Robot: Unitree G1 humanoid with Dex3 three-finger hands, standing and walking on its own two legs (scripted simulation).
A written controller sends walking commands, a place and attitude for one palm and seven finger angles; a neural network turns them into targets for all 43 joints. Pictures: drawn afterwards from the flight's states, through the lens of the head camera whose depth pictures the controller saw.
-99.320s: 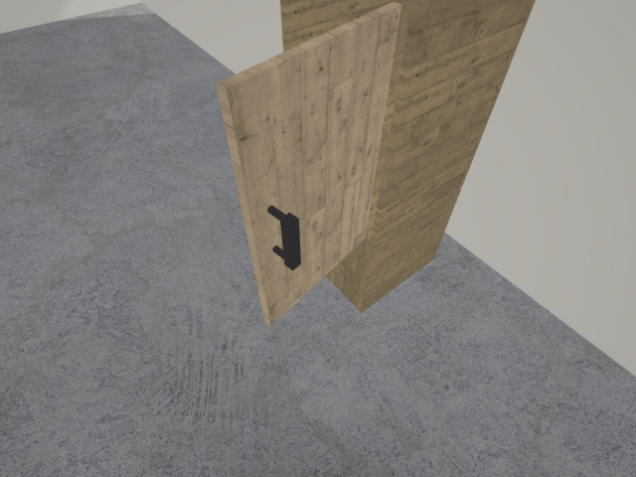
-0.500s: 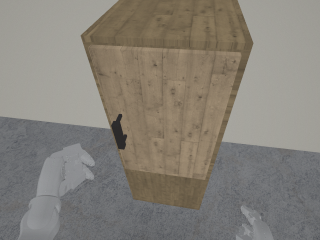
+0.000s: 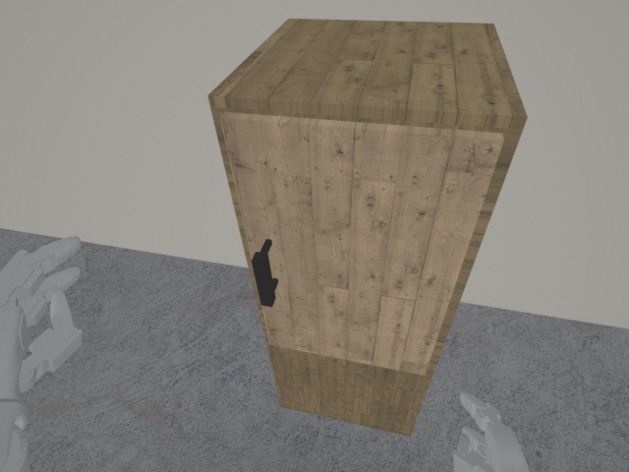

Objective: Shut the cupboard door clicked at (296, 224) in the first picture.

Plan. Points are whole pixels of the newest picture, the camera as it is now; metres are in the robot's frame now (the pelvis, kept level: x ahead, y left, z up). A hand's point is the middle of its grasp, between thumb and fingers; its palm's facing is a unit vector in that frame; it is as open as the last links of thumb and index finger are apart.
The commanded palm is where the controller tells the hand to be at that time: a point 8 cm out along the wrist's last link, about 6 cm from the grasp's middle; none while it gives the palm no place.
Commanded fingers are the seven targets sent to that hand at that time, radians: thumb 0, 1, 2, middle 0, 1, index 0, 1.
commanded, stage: draw the hand back to the body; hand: left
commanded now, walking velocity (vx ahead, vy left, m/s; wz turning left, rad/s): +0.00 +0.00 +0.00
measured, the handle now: (267, 272) +0.46 +0.15 -0.04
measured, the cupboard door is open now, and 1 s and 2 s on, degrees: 0 0 0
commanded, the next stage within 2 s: step back with the hand held close in 0.34 s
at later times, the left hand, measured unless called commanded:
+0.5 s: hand (93, 337) +0.19 +0.25 +0.16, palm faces +0.42 -0.81 -0.40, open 7.4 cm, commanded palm +0.14 +0.28 +0.17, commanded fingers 0.00 0.90 0.90 -0.20 -0.30 -0.20 -0.30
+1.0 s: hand (72, 356) +0.17 +0.26 +0.15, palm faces +0.37 -0.81 -0.46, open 7.4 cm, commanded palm +0.11 +0.30 +0.17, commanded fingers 0.00 0.90 0.90 -0.20 -0.30 -0.20 -0.30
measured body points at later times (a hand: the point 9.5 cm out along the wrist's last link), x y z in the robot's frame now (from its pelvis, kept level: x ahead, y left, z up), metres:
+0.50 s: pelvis +0.00 -0.02 +0.00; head -0.03 -0.04 +0.45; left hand +0.16 +0.29 +0.18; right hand +0.18 -0.24 -0.08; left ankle +0.01 +0.07 -0.74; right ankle -0.04 -0.11 -0.74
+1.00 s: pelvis -0.03 +0.00 -0.01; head -0.04 +0.00 +0.44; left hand +0.14 +0.30 +0.18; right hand +0.14 -0.25 -0.08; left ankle +0.01 +0.07 -0.74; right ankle -0.03 -0.11 -0.74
